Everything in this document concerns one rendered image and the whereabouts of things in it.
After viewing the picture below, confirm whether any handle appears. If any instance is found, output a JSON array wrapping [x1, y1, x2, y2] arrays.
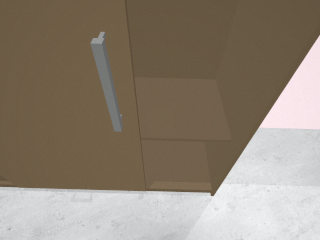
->
[[90, 32, 123, 132]]

